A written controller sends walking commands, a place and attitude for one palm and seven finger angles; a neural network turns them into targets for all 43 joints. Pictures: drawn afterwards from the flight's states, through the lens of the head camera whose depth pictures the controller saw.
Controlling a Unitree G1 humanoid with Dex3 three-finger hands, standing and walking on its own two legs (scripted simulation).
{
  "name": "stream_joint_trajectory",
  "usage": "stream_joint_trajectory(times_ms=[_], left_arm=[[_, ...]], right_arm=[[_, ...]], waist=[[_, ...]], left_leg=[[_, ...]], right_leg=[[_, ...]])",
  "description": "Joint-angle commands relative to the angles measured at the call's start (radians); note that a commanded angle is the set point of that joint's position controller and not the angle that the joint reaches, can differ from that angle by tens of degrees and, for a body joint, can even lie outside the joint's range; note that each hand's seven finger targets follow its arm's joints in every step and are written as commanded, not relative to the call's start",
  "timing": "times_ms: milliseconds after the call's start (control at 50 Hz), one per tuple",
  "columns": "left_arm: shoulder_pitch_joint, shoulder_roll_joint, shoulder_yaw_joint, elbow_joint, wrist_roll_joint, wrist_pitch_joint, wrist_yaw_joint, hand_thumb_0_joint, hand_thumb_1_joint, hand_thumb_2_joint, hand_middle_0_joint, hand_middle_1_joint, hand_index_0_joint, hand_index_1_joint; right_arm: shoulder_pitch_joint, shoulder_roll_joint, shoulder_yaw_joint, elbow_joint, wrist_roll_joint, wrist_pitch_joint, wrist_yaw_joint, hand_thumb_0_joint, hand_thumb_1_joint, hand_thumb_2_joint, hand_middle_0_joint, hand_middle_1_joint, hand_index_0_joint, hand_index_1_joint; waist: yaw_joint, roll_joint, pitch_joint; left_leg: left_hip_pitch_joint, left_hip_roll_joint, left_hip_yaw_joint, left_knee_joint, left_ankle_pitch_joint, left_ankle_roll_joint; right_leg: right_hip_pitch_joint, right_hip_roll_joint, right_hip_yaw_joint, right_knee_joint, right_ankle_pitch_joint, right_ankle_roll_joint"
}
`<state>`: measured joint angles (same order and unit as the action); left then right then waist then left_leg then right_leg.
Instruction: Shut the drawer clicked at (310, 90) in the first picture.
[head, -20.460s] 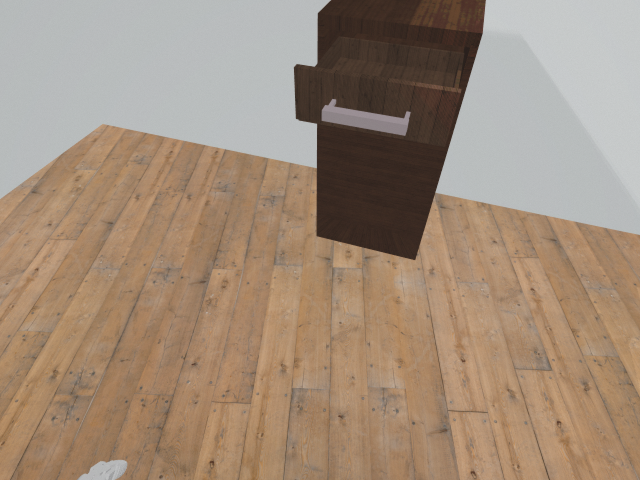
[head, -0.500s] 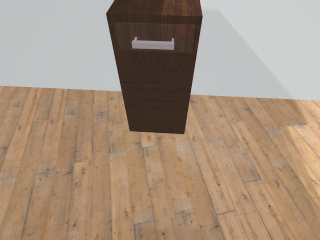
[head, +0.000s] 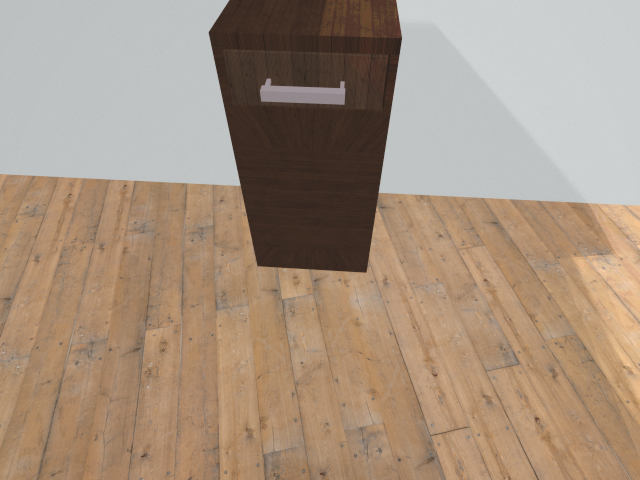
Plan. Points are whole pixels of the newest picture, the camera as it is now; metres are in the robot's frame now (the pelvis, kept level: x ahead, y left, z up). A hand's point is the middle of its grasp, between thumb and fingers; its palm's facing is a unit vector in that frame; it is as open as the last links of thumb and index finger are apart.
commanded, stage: stand and wait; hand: left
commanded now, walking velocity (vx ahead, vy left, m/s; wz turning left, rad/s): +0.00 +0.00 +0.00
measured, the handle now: (304, 89) +0.94 +0.08 +0.01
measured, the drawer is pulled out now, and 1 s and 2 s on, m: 0.00 0.00 0.00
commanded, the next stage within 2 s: none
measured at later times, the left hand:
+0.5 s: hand out of the picture +0.04 +0.20 -0.17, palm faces +0.01 -0.96 -0.27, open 7.4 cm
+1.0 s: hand out of the picture +0.07 +0.22 -0.16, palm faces +0.00 -0.95 -0.31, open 7.4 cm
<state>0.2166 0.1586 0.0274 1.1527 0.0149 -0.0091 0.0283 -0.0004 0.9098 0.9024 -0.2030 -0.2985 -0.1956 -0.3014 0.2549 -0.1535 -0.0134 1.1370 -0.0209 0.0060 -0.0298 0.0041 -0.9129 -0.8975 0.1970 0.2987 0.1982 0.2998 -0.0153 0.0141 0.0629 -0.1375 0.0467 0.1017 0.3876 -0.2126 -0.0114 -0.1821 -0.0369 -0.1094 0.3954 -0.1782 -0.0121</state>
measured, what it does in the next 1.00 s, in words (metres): stands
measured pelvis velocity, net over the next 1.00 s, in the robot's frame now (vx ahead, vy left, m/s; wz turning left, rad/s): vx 0.01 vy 0.00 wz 0.01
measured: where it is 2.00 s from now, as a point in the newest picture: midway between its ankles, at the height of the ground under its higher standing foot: outside the picture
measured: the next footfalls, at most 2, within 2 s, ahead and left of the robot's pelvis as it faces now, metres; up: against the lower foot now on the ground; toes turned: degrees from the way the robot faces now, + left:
none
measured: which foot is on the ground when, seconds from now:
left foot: down 0.00-1.00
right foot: down 0.00-1.00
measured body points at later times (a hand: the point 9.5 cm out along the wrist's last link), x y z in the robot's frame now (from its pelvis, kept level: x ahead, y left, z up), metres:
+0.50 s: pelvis +0.00 -0.01 +0.00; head +0.02 -0.01 +0.45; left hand +0.04 +0.25 -0.15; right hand +0.01 -0.26 -0.16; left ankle +0.00 +0.12 -0.74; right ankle +0.02 -0.11 -0.74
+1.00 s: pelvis +0.01 +0.00 +0.00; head +0.02 -0.01 +0.45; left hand +0.07 +0.27 -0.13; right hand +0.05 -0.28 -0.15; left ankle +0.00 +0.12 -0.74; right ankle +0.02 -0.11 -0.74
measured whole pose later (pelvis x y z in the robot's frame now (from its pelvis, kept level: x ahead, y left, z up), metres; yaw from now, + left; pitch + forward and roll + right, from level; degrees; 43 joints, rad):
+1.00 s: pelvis +0.01 +0.00 +0.00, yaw +0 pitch -2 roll +0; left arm 0.12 0.28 0.03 1.15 0.02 -0.02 0.01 0.00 0.91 0.90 -0.20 -0.30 -0.20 -0.30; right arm 0.16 -0.28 -0.01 1.14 -0.02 0.00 -0.01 0.01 -0.91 -0.90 0.20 0.30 0.20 0.30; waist -0.02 0.02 0.06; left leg -0.10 0.05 0.09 0.32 -0.18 -0.02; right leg -0.14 -0.03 -0.12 0.32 -0.15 -0.02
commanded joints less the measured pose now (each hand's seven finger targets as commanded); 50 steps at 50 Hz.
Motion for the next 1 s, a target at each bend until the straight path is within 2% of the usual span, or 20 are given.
stream_joint_trajectory(times_ms=[0,160,220,300,420,500,680,760,820,980], left_arm=[[0.033,0.133,0.022,-0.027,-0.002,-0.017,0.005,0.000,0.900,0.900,-0.200,-0.300,-0.200,-0.300],[0.005,0.164,0.026,-0.032,-0.002,-0.020,0.002,0.000,0.900,0.900,-0.200,-0.300,-0.200,-0.300],[-0.003,0.181,0.027,-0.037,-0.002,-0.020,0.001,0.000,0.900,0.900,-0.200,-0.300,-0.200,-0.300],[-0.022,0.196,0.031,-0.039,-0.002,-0.022,-0.001,0.000,0.900,0.900,-0.200,-0.300,-0.200,-0.300],[-0.039,0.226,0.033,-0.045,-0.002,-0.029,-0.002,0.000,0.900,0.900,-0.200,-0.300,-0.200,-0.300],[-0.053,0.236,0.031,-0.043,-0.003,-0.027,-0.005,0.000,0.900,0.900,-0.200,-0.300,-0.200,-0.300],[-0.083,0.269,0.032,-0.047,-0.002,-0.028,-0.009,0.000,0.900,0.900,-0.200,-0.300,-0.200,-0.300],[-0.096,0.280,0.032,-0.050,-0.002,-0.030,-0.010,0.000,0.900,0.900,-0.200,-0.300,-0.200,-0.300],[-0.103,0.290,0.033,-0.053,-0.001,-0.033,-0.009,0.000,0.900,0.900,-0.200,-0.300,-0.200,-0.300],[-0.116,0.305,0.031,-0.053,-0.003,-0.034,-0.011,0.000,0.900,0.900,-0.200,-0.300,-0.200,-0.300]], right_arm=[[0.058,-0.109,-0.021,-0.022,0.000,-0.013,-0.004,0.000,-0.900,-0.900,0.200,0.300,0.200,0.300],[0.036,-0.139,-0.024,-0.024,0.000,-0.013,-0.001,0.000,-0.900,-0.900,0.200,0.300,0.200,0.300],[0.022,-0.159,-0.026,-0.029,0.001,-0.012,0.000,0.000,-0.900,-0.900,0.200,0.300,0.200,0.300],[0.015,-0.169,-0.028,-0.027,-0.002,-0.012,0.001,0.000,-0.900,-0.900,0.200,0.300,0.200,0.300],[-0.010,-0.204,-0.031,-0.034,0.002,-0.017,0.002,0.000,-0.900,-0.900,0.200,0.300,0.200,0.300],[-0.026,-0.215,-0.029,-0.032,-0.001,-0.015,0.003,0.000,-0.900,-0.900,0.200,0.300,0.200,0.300],[-0.054,-0.249,-0.031,-0.038,-0.001,-0.017,0.008,0.000,-0.900,-0.900,0.200,0.300,0.200,0.300],[-0.067,-0.263,-0.030,-0.041,-0.001,-0.020,0.009,0.000,-0.900,-0.900,0.200,0.300,0.200,0.300],[-0.075,-0.278,-0.032,-0.048,0.002,-0.022,0.009,0.000,-0.900,-0.900,0.200,0.300,0.200,0.300],[-0.097,-0.296,-0.031,-0.047,0.001,-0.023,0.009,0.000,-0.900,-0.900,0.200,0.300,0.200,0.300]], waist=[[0.005,0.004,-0.006],[0.004,-0.016,-0.005],[0.005,0.001,-0.003],[0.003,-0.020,-0.007],[0.004,-0.011,-0.042],[0.004,0.003,-0.021],[0.003,-0.008,-0.033],[0.004,0.012,-0.051],[0.004,-0.010,-0.061],[0.003,-0.006,-0.069]], left_leg=[[-0.023,0.081,-0.081,-0.086,0.080,0.023],[-0.016,0.081,-0.085,-0.094,0.064,0.022],[-0.012,0.081,-0.083,-0.094,0.052,0.021],[-0.014,0.080,-0.084,-0.100,0.035,0.022],[0.012,0.089,-0.092,-0.097,0.098,0.022],[0.002,0.090,-0.091,-0.108,0.071,0.019],[0.010,0.092,-0.097,-0.118,0.064,0.020],[0.018,0.096,-0.100,-0.123,0.088,0.019],[0.026,0.100,-0.105,-0.125,0.111,0.020],[0.043,0.102,-0.106,-0.130,0.125,0.019]], right_leg=[[0.005,-0.090,0.092,-0.094,0.046,-0.022],[0.006,-0.092,0.100,-0.115,0.027,-0.026],[0.000,-0.091,0.106,-0.124,0.008,-0.028],[0.005,-0.095,0.111,-0.137,-0.020,-0.029],[0.032,-0.099,0.108,-0.125,0.079,-0.033],[0.027,-0.101,0.111,-0.140,0.044,-0.032],[0.031,-0.104,0.118,-0.155,0.015,-0.031],[0.048,-0.106,0.114,-0.144,0.056,-0.030],[0.055,-0.105,0.113,-0.140,0.089,-0.030],[0.064,-0.111,0.113,-0.146,0.112,-0.028]])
